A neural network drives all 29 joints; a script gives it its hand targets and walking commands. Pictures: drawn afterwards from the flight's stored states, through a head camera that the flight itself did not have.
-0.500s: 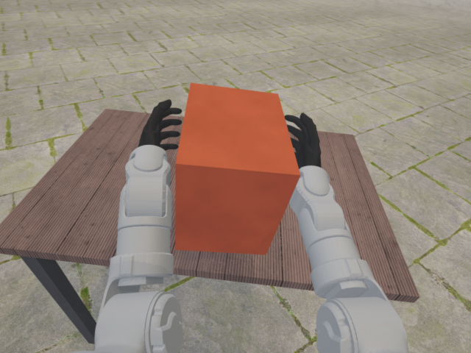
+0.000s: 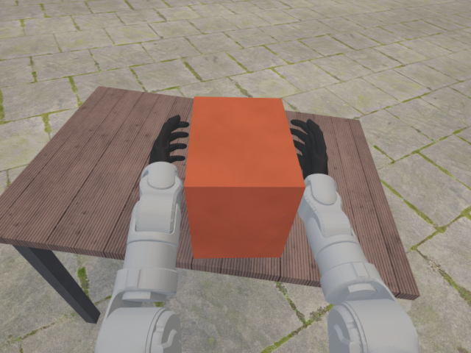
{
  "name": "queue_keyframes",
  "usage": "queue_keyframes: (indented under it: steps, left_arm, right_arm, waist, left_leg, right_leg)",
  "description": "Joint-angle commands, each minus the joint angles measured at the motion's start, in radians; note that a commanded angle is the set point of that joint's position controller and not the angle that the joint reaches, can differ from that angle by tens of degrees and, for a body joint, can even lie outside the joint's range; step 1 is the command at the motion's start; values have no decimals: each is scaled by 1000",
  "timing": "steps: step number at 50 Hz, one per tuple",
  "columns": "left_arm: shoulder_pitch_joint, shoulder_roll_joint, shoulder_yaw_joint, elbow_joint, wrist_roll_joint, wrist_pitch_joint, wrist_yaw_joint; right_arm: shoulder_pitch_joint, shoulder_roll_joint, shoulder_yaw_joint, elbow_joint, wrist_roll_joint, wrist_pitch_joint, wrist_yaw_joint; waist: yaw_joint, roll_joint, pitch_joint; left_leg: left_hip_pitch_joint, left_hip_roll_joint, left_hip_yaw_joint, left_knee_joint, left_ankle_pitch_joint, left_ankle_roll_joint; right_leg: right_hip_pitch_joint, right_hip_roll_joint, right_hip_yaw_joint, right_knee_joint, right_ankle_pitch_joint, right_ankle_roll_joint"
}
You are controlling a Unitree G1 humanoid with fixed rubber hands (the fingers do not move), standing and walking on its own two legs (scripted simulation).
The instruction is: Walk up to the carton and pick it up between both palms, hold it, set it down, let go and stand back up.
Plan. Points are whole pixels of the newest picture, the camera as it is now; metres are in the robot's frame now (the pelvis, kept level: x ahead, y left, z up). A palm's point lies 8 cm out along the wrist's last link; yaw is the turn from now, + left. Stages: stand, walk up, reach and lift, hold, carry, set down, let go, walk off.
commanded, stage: set down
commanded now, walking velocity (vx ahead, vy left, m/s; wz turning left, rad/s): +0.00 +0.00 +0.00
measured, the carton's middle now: (237, 177) +0.40 -0.01 +0.10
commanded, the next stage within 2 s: none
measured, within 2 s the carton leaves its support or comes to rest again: neither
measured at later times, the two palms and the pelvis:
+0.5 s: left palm (168, 172) +0.40 +0.11 +0.12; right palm (308, 171) +0.40 -0.14 +0.12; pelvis +0.00 -0.01 +0.00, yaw +0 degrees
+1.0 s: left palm (175, 184) +0.40 +0.10 +0.08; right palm (307, 181) +0.41 -0.15 +0.08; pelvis +0.00 -0.01 +0.00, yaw -2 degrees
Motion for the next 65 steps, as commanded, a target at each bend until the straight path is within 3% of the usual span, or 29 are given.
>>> queue_keyframes:
  steps: [1,9,10,16,22,25,29,35,42,46,49,56,65]
  left_arm:
    - [-607,-531,-405,-119,-94,-107,-144]
    - [-665,-556,-398,-78,-98,-172,-113]
    - [-701,-561,-395,-72,-118,-180,-110]
    - [-743,-580,-380,12,-129,-219,-87]
    - [-786,-599,-349,49,-133,-260,-68]
    - [-782,-602,-335,76,-124,-276,-57]
    - [-735,-576,-265,124,-100,-277,-66]
    - [-756,-584,-256,109,-91,-316,-56]
    - [-753,-602,-272,98,-90,-352,-28]
    - [-758,-624,-301,106,-97,-359,-4]
    - [-751,-622,-291,139,-103,-358,0]
    - [-753,-606,-225,217,-82,-369,-8]
    - [-715,-572,-139,270,-30,-404,-27]
  right_arm:
    - [-699,429,294,-205,-33,-52,123]
    - [-719,433,226,-143,-90,-90,147]
    - [-744,440,240,-146,-77,-87,151]
    - [-757,465,209,-86,-106,-70,166]
    - [-779,485,175,-28,-129,-66,179]
    - [-750,483,155,23,-142,-65,188]
    - [-733,487,129,65,-163,-60,189]
    - [-730,507,123,67,-180,-83,201]
    - [-737,524,153,42,-185,-108,207]
    - [-733,510,155,64,-172,-106,213]
    - [-738,512,148,62,-183,-98,212]
    - [-722,500,52,121,-242,-87,227]
    - [-704,504,-27,141,-334,-120,242]
  waist:
    - [7,68,-571]
    - [1,74,-632]
    - [22,89,-645]
    - [32,75,-664]
    - [40,70,-734]
    - [35,74,-740]
    - [51,36,-687]
    - [52,49,-743]
    - [75,59,-838]
    - [73,80,-843]
    - [74,51,-840]
    - [74,45,-815]
    - [74,19,-775]
  left_leg:
    - [75,-45,85,-26,311,-3]
    - [106,-34,88,-14,335,-20]
    - [95,-43,87,-10,327,-24]
    - [61,-40,86,-28,258,-19]
    - [41,-40,90,-18,279,-22]
    - [49,-37,90,-13,298,-28]
    - [-24,-43,100,-39,260,-12]
    - [-47,-43,108,-32,312,-20]
    - [-68,-39,108,-6,365,-20]
    - [-25,-28,97,17,397,-31]
    - [-38,-27,98,10,343,-19]
    - [-71,-25,108,-22,256,-18]
    - [-143,-29,135,-52,215,-4]
  right_leg:
    - [233,15,-51,25,306,54]
    - [182,21,-65,27,314,48]
    - [193,22,-68,28,315,48]
    - [154,19,-57,27,268,52]
    - [151,19,-49,39,307,54]
    - [142,21,-47,44,331,52]
    - [196,13,-33,55,385,68]
    - [240,14,-28,82,497,69]
    - [249,13,-18,111,576,64]
    - [159,26,-26,98,522,47]
    - [128,22,-19,88,477,49]
    - [95,17,-23,69,371,46]
    - [183,0,-16,90,440,59]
